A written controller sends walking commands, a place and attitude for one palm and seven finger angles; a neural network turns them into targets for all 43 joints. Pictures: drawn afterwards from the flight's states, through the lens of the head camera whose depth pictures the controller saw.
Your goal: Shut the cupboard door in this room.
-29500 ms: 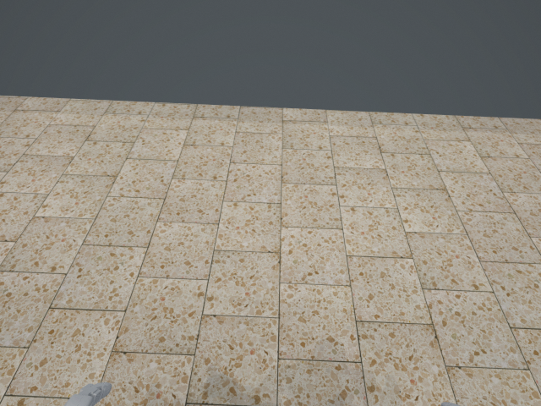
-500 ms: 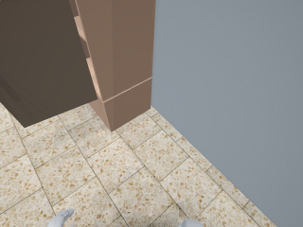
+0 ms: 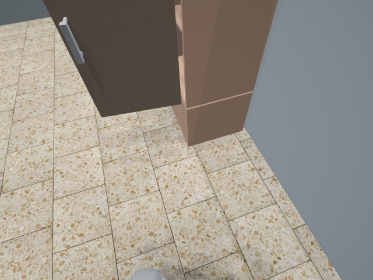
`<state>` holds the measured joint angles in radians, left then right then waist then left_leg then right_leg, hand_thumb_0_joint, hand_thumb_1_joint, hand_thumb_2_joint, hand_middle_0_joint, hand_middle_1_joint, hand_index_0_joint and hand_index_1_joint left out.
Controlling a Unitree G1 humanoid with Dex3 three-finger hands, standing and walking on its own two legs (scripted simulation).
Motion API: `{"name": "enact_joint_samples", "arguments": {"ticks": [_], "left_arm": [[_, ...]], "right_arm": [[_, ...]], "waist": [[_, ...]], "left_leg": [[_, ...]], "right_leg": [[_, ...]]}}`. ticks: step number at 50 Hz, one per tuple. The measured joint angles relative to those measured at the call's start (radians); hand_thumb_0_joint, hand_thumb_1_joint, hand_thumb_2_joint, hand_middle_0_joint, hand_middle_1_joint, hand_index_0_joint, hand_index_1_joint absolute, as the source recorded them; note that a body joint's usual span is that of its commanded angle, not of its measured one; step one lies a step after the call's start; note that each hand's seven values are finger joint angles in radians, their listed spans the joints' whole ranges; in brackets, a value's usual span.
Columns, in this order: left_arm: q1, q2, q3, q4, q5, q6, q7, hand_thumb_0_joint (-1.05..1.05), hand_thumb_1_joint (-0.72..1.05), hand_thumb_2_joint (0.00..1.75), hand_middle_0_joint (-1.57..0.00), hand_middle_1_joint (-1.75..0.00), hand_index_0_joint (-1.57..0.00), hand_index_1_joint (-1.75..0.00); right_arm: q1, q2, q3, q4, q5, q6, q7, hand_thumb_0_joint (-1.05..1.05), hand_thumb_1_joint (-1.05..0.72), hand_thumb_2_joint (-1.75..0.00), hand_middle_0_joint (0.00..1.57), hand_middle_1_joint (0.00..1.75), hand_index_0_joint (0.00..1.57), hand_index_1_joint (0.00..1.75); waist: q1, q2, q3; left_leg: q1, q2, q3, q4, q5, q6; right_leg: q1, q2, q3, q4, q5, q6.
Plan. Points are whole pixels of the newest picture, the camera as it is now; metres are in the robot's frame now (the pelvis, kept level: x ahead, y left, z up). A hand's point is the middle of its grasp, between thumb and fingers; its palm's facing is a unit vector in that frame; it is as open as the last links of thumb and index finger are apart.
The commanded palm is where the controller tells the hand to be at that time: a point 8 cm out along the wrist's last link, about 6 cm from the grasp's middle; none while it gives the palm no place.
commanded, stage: turn to face it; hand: left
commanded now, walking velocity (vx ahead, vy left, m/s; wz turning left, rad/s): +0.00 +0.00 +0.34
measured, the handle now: (73, 41) +0.83 +0.45 +0.04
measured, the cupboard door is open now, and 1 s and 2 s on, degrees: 83 83 83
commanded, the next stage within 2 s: take the last steps up to it in 0.22 s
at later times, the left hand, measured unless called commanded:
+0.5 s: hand out of the picture +0.03 +0.25 -0.16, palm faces +0.16 -0.96 -0.24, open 7.3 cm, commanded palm none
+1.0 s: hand out of the picture -0.04 +0.22 -0.17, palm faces +0.34 -0.93 -0.16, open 7.3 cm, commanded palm none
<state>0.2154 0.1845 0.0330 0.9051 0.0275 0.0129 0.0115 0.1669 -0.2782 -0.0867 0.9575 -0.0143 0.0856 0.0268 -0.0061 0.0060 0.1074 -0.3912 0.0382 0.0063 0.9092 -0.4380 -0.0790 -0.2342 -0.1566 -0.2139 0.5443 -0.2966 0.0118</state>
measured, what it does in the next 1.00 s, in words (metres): walks ahead: left foot, then right foot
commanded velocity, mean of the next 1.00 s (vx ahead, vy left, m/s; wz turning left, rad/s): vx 0.21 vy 0.04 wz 0.14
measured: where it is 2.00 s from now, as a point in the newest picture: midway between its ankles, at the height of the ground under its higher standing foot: (161, 234)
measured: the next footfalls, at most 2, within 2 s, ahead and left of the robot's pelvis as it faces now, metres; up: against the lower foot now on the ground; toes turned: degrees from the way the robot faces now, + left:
left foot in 0.10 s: +0.00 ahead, +0.14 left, +0.00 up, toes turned +6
right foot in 0.54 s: +0.05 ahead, -0.07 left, +0.00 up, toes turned +3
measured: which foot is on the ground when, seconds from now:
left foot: up 0.00-0.08, down 0.10-0.54, up 0.56-1.00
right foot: down 0.00-0.10, up 0.12-0.52, down 0.54-1.00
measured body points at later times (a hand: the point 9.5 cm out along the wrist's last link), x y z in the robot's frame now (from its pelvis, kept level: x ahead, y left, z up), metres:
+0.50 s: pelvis +0.00 +0.04 +0.00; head +0.01 +0.03 +0.45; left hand +0.03 +0.30 -0.14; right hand +0.10 -0.19 -0.15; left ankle -0.04 +0.14 -0.74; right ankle +0.01 -0.09 -0.71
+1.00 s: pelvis +0.10 +0.10 -0.01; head +0.14 +0.11 +0.44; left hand -0.06 +0.27 -0.15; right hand +0.22 -0.12 -0.16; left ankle +0.15 +0.24 -0.73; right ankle +0.01 -0.07 -0.74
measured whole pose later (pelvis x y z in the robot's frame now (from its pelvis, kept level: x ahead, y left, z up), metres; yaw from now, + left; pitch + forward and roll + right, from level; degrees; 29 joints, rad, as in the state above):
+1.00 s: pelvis +0.10 +0.10 -0.01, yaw +14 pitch +1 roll +0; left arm 0.48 0.11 0.03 1.15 0.03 -0.06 0.01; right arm 0.19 -0.19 -0.05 1.05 -0.02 0.00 0.04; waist 0.05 0.01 0.07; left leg -0.44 0.07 0.10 0.64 -0.22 -0.01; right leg 0.02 -0.12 -0.18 0.39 -0.40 0.08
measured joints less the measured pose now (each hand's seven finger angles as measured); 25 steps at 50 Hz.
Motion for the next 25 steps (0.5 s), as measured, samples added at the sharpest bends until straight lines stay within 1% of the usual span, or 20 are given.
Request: {"name": "enact_joint_samples", "arguments": {"ticks": [2, 3, 4, 5, 6, 7, 8, 10, 13, 15, 18, 21, 25], "left_arm": [[0.014, 0.014, 0.006, 0.012, 0.002, 0.001, -0.002, 0.01, 0.91, 0.9, -0.21, -0.3, -0.21, -0.3], [0.021, 0.023, 0.009, 0.019, 0.002, 0.003, -0.002, 0.01, 0.91, 0.9, -0.21, -0.3, -0.21, -0.3], [0.031, 0.033, 0.013, 0.027, -0.001, 0.006, -0.002, 0.01, 0.91, 0.9, -0.21, -0.3, -0.21, -0.3], [0.042, 0.044, 0.018, 0.034, -0.005, 0.01, -0.002, 0.01, 0.91, 0.9, -0.21, -0.3, -0.21, -0.3], [0.043, 0.062, 0.024, 0.046, -0.009, 0.019, -0.001, 0.01, 0.91, 0.9, -0.21, -0.3, -0.21, -0.3], [0.044, 0.077, 0.028, 0.059, -0.011, 0.031, 0.002, 0.01, 0.91, 0.9, -0.21, -0.3, -0.21, -0.3], [0.044, 0.088, 0.03, 0.071, -0.011, 0.043, 0.006, 0.01, 0.91, 0.9, -0.2, -0.3, -0.21, -0.3], [0.041, 0.097, 0.032, 0.095, -0.013, 0.06, 0.009, 0.01, 0.91, 0.9, -0.2, -0.3, -0.2, -0.3], [0.027, 0.095, 0.032, 0.105, -0.016, 0.059, 0.003, 0.01, 0.91, 0.9, -0.2, -0.3, -0.2, -0.3], [0.016, 0.089, 0.029, 0.1, -0.017, 0.052, 0.0, 0.01, 0.91, 0.9, -0.2, -0.3, -0.2, -0.3], [-0.004, 0.078, 0.023, 0.092, -0.018, 0.046, 0.0, 0.01, 0.91, 0.9, -0.2, -0.3, -0.2, -0.3], [-0.021, 0.061, 0.017, 0.086, -0.016, 0.039, -0.003, 0.01, 0.91, 0.9, -0.2, -0.3, -0.2, -0.3], [-0.024, 0.03, 0.007, 0.081, -0.011, 0.02, -0.017, 0.01, 0.91, 0.9, -0.2, -0.3, -0.2, -0.3]], "right_arm": [[-0.028, 0.004, 0.008, -0.007, 0.004, -0.009, -0.003, 0.01, -0.91, -0.9, 0.2, 0.3, 0.2, 0.3], [-0.041, 0.006, 0.013, -0.012, 0.005, -0.015, -0.004, 0.01, -0.91, -0.9, 0.2, 0.3, 0.2, 0.3], [-0.052, 0.007, 0.017, -0.019, 0.006, -0.023, -0.004, 0.01, -0.91, -0.9, 0.2, 0.3, 0.2, 0.3], [-0.061, 0.009, 0.021, -0.025, 0.006, -0.034, -0.004, 0.01, -0.91, -0.9, 0.2, 0.3, 0.2, 0.3], [-0.074, 0.022, 0.022, -0.027, 0.004, -0.045, -0.006, 0.01, -0.91, -0.9, 0.2, 0.3, 0.2, 0.3], [-0.083, 0.034, 0.028, -0.032, 0.004, -0.052, -0.007, 0.01, -0.91, -0.9, 0.2, 0.3, 0.2, 0.3], [-0.087, 0.044, 0.034, -0.036, 0.004, -0.058, -0.009, 0.01, -0.91, -0.9, 0.2, 0.3, 0.2, 0.3], [-0.087, 0.057, 0.044, -0.039, 0.002, -0.065, -0.019, 0.01, -0.91, -0.9, 0.2, 0.3, 0.2, 0.3], [-0.083, 0.066, 0.052, -0.035, 0.001, -0.068, -0.03, 0.0, -0.9, -0.9, 0.2, 0.3, 0.21, 0.3], [-0.077, 0.071, 0.056, -0.028, 0.002, -0.069, -0.033, 0.0, -0.9, -0.9, 0.2, 0.3, 0.21, 0.3], [-0.06, 0.081, 0.06, -0.016, 0.002, -0.072, -0.034, 0.0, -0.9, -0.9, 0.2, 0.3, 0.21, 0.3], [-0.031, 0.089, 0.059, -0.001, -0.002, -0.073, -0.031, 0.0, -0.9, -0.9, 0.2, 0.3, 0.21, 0.3], [0.025, 0.088, 0.054, 0.029, -0.006, -0.073, -0.028, 0.0, -0.9, -0.9, 0.2, 0.3, 0.21, 0.3]], "waist": [[0.017, -0.011, 0.008], [0.024, -0.017, 0.01], [0.029, -0.021, 0.008], [0.032, -0.025, 0.004], [0.039, -0.05, 0.01], [0.046, -0.065, 0.013], [0.051, -0.07, 0.012], [0.051, -0.062, 0.002], [0.047, -0.039, -0.01], [0.047, -0.028, -0.016], [0.041, -0.019, -0.023], [0.029, -0.008, -0.033], [0.008, 0.014, -0.057]], "left_leg": [[0.05, -0.005, 0.019, -0.107, -0.009, 0.008], [0.079, -0.01, 0.03, -0.171, 0.011, 0.012], [0.114, -0.015, 0.04, -0.249, 0.058, 0.018], [0.149, -0.018, 0.05, -0.324, 0.108, 0.043], [0.151, -0.033, 0.056, -0.327, 0.104, 0.073], [0.149, -0.04, 0.057, -0.315, 0.092, 0.091], [0.154, -0.04, 0.054, -0.314, 0.084, 0.102], [0.172, -0.036, 0.04, -0.342, 0.092, 0.11], [0.197, -0.036, 0.018, -0.4, 0.13, 0.116], [0.211, -0.042, 0.009, -0.432, 0.15, 0.12], [0.223, -0.055, -0.003, -0.461, 0.17, 0.123], [0.227, -0.064, -0.012, -0.466, 0.174, 0.122], [0.223, -0.071, -0.019, -0.441, 0.155, 0.113]], "right_leg": [[-0.015, -0.014, -0.015, 0.023, -0.007, 0.011], [-0.023, -0.021, -0.023, 0.039, -0.013, 0.019], [-0.033, -0.028, -0.031, 0.061, -0.022, 0.028], [-0.048, -0.035, -0.036, 0.093, -0.037, 0.038], [-0.069, -0.045, -0.01, 0.146, -0.064, 0.048], [-0.094, -0.035, 0.03, 0.215, -0.136, 0.055], [-0.119, -0.015, 0.064, 0.289, -0.193, 0.059], [-0.157, 0.022, 0.105, 0.411, -0.222, 0.065], [-0.194, 0.051, 0.138, 0.505, -0.178, 0.073], [-0.203, 0.058, 0.153, 0.511, -0.149, 0.078], [-0.193, 0.065, 0.167, 0.462, -0.132, 0.084], [-0.158, 0.076, 0.165, 0.366, -0.144, 0.081], [-0.076, 0.1, 0.143, 0.186, -0.139, 0.061]]}}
